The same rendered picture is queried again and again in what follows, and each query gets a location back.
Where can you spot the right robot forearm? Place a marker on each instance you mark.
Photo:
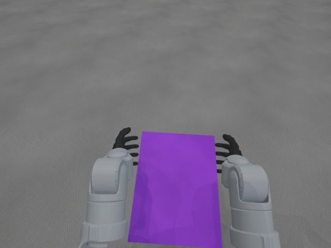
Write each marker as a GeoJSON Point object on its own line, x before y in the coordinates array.
{"type": "Point", "coordinates": [251, 205]}

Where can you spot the left robot forearm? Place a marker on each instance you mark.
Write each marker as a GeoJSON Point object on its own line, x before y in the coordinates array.
{"type": "Point", "coordinates": [107, 191]}

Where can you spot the right robot hand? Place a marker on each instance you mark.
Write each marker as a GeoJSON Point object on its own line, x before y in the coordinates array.
{"type": "Point", "coordinates": [232, 147]}

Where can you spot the carton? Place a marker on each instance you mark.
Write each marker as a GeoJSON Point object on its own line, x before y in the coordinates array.
{"type": "Point", "coordinates": [176, 200]}

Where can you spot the left robot hand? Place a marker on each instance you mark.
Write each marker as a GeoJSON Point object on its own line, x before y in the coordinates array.
{"type": "Point", "coordinates": [121, 140]}

